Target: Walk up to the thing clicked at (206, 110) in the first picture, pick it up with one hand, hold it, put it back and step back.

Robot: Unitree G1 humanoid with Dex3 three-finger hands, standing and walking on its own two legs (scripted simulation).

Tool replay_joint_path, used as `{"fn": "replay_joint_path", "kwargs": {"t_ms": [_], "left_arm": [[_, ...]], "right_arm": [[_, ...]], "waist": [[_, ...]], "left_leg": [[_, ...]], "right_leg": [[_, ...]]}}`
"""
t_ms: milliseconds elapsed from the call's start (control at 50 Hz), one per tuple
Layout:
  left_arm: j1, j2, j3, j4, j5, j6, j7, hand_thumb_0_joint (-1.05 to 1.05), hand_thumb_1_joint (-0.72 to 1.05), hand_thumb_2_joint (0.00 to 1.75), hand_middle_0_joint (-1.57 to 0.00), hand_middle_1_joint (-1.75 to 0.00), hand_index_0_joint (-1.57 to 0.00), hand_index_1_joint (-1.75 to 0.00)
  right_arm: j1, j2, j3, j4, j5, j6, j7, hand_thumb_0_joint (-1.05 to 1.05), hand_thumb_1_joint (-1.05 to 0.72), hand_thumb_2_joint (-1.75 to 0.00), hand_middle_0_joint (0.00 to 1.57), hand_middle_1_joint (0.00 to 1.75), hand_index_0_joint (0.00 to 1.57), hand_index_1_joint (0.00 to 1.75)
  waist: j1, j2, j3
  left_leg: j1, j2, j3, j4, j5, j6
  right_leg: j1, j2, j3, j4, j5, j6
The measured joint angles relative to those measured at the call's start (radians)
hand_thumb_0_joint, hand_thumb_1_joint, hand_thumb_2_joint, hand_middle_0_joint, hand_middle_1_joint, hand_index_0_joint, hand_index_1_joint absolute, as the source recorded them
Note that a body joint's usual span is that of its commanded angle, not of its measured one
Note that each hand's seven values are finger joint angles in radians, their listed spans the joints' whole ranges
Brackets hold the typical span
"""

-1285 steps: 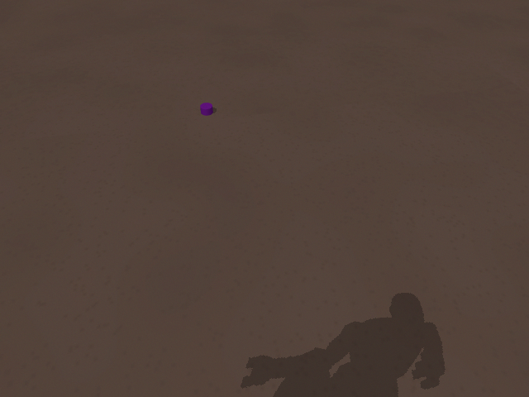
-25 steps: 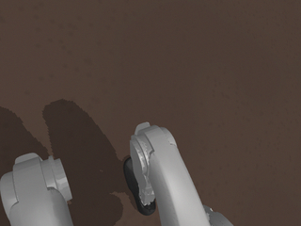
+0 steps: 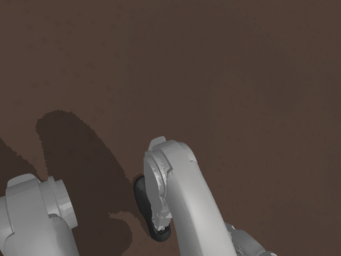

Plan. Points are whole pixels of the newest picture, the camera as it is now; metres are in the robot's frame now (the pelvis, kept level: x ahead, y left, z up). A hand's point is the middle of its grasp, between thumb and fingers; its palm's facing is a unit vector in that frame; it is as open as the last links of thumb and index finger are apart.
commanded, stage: close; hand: left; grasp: from above
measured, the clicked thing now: out of the picture +0.44 +0.35 -0.28
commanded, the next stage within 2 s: settle in 1.82 s
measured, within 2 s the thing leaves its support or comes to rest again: neither
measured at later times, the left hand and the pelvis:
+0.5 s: hand out of the picture +0.43 +0.34 -0.26, palm faces -0.44 -0.17 -0.88, open 12.6 cm; pelvis +0.00 +0.00 +0.00, yaw -1 degrees
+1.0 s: hand out of the picture +0.42 +0.34 -0.26, palm faces -0.45 -0.18 -0.88, open 10.6 cm; pelvis +0.00 +0.00 +0.00, yaw -1 degrees
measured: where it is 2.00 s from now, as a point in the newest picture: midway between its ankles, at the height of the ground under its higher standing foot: (113, 242)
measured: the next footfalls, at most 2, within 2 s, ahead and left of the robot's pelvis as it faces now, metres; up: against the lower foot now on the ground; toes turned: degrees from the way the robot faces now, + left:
none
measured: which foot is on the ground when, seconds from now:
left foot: down 0.00-1.00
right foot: down 0.00-1.00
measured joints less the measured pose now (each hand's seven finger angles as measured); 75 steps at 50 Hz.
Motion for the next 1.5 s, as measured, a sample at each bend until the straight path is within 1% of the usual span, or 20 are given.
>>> {"fn": "replay_joint_path", "kwargs": {"t_ms": [120,180,240,380,560,600,660,840,1000,1180,1360,1420,1500], "left_arm": [[-0.007,0.010,-0.011,0.025,0.009,-0.004,0.013,0.00,-0.48,1.00,-0.09,-1.06,-0.10,-1.05],[-0.005,0.016,-0.005,0.028,0.015,-0.005,0.021,0.00,-0.46,0.98,-0.09,-1.06,-0.11,-1.06],[-0.010,0.021,-0.005,0.044,0.014,-0.004,0.032,0.00,-0.42,0.95,-0.10,-1.07,-0.13,-1.06],[-0.021,0.032,-0.010,0.061,0.010,0.006,0.041,0.00,-0.34,0.87,-0.14,-1.07,-0.18,-1.03],[-0.019,0.040,-0.013,0.053,0.002,0.011,0.038,0.00,-0.24,0.80,-0.21,-1.03,-0.26,-0.98],[-0.016,0.041,-0.007,0.046,0.001,0.010,0.037,0.00,-0.22,0.78,-0.23,-1.02,-0.28,-0.97],[-0.017,0.043,-0.012,0.049,-0.004,0.012,0.039,0.00,-0.18,0.76,-0.25,-1.00,-0.31,-0.95],[-0.012,0.049,-0.019,0.045,-0.021,0.009,0.023,0.00,-0.07,0.68,-0.34,-0.93,-0.39,-0.88],[-0.006,0.044,-0.022,0.038,-0.015,-0.002,0.028,0.00,0.00,0.62,-0.40,-0.88,-0.46,-0.83],[-0.013,0.055,-0.026,0.057,-0.008,-0.005,0.041,-0.01,0.02,0.57,-0.43,-0.83,-0.55,-0.78],[-0.019,0.058,-0.026,0.058,-0.005,-0.006,0.046,-0.02,0.00,0.58,-0.46,-0.81,-0.59,-0.74],[-0.025,0.056,-0.036,0.061,-0.008,-0.002,0.048,-0.01,0.00,0.58,-0.47,-0.80,-0.59,-0.73],[-0.026,0.059,-0.036,0.063,-0.007,0.000,0.047,-0.01,0.00,0.59,-0.48,-0.79,-0.60,-0.72]], "right_arm": [[0.002,0.000,0.011,0.000,-0.006,-0.004,0.009,0.00,-0.91,-0.90,0.20,0.30,0.21,0.30],[-0.001,-0.001,0.018,-0.004,-0.009,-0.006,0.012,0.00,-0.91,-0.90,0.20,0.30,0.21,0.30],[-0.004,-0.002,0.025,-0.006,-0.011,-0.012,0.015,0.00,-0.91,-0.90,0.20,0.30,0.21,0.30],[-0.010,-0.007,0.036,-0.015,-0.012,-0.026,0.016,0.00,-0.91,-0.90,0.20,0.30,0.21,0.30],[-0.013,-0.014,0.050,-0.020,-0.014,-0.041,0.021,0.00,-0.91,-0.90,0.20,0.30,0.21,0.30],[-0.012,-0.015,0.050,-0.021,-0.013,-0.043,0.022,0.00,-0.91,-0.90,0.20,0.30,0.21,0.30],[-0.014,-0.016,0.051,-0.021,-0.014,-0.043,0.024,0.00,-0.91,-0.90,0.20,0.30,0.21,0.30],[-0.019,-0.019,0.056,-0.029,-0.011,-0.047,0.025,0.00,-0.91,-0.90,0.20,0.30,0.20,0.30],[-0.017,-0.018,0.060,-0.028,-0.010,-0.043,0.021,0.00,-0.91,-0.90,0.20,0.30,0.20,0.30],[-0.024,-0.026,0.066,-0.038,-0.012,-0.045,0.016,0.00,-0.91,-0.90,0.20,0.30,0.20,0.30],[-0.025,-0.028,0.070,-0.043,-0.012,-0.050,0.014,0.00,-0.91,-0.90,0.20,0.30,0.20,0.30],[-0.023,-0.027,0.070,-0.043,-0.011,-0.053,0.015,0.00,-0.91,-0.90,0.20,0.30,0.20,0.30],[-0.024,-0.028,0.075,-0.044,-0.010,-0.054,0.017,0.00,-0.91,-0.90,0.20,0.30,0.20,0.30]], "waist": [[-0.006,-0.003,0.001],[-0.009,-0.003,0.006],[-0.013,-0.004,0.008],[-0.019,-0.013,0.018],[-0.023,-0.024,0.030],[-0.021,-0.024,0.030],[-0.021,-0.024,0.031],[-0.020,-0.023,0.042],[-0.015,-0.028,0.038],[-0.021,-0.030,0.043],[-0.020,-0.033,0.047],[-0.020,-0.035,0.046],[-0.022,-0.036,0.046]], "left_leg": [[-0.001,0.001,-0.005,0.005,-0.001,0.002],[0.000,0.003,-0.007,0.008,-0.001,0.003],[-0.002,0.005,-0.009,0.010,0.000,0.005],[-0.005,0.008,-0.011,0.016,0.005,0.007],[-0.001,0.010,-0.018,0.023,0.001,0.005],[-0.001,0.010,-0.020,0.024,0.000,0.004],[0.000,0.010,-0.022,0.024,-0.002,0.003],[0.005,0.010,-0.024,0.023,-0.001,0.003],[0.010,0.011,-0.026,0.018,0.000,0.001],[0.009,0.013,-0.025,0.018,0.006,0.007],[0.011,0.016,-0.022,0.015,0.006,0.012],[0.012,0.016,-0.021,0.014,0.007,0.012],[0.012,0.015,-0.023,0.014,0.008,0.011]], "right_leg": [[0.001,-0.001,-0.006,0.000,0.002,-0.005],[0.002,0.001,-0.007,0.000,0.004,-0.001],[0.001,0.003,-0.008,-0.001,0.008,0.005],[-0.003,0.006,-0.010,0.001,0.016,0.005],[0.000,0.007,-0.016,0.004,0.018,0.006],[0.000,0.007,-0.017,0.004,0.018,0.006],[0.001,0.006,-0.019,0.004,0.017,0.007],[0.006,0.005,-0.021,0.000,0.019,0.013],[0.010,0.004,-0.024,-0.005,0.022,0.010],[0.014,0.005,-0.024,-0.009,0.027,0.010],[0.018,0.006,-0.023,-0.014,0.030,0.013],[0.019,0.005,-0.023,-0.015,0.030,0.010],[0.020,0.004,-0.025,-0.014,0.030,0.009]]}}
